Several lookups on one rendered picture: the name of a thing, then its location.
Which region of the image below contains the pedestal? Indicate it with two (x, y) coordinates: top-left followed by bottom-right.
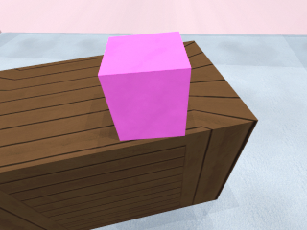
(0, 40), (258, 230)

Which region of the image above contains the carton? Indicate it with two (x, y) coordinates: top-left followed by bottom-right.
(98, 32), (192, 141)

